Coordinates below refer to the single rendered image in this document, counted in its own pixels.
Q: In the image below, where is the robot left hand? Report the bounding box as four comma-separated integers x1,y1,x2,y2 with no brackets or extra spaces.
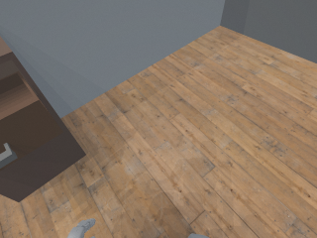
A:
67,218,96,238

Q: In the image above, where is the cabinet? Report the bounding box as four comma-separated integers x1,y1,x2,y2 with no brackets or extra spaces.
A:
0,37,86,202

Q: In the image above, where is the handle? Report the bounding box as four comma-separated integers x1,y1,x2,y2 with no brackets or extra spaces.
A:
0,143,18,169

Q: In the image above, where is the drawer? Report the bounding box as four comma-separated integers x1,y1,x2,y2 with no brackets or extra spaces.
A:
0,71,63,172

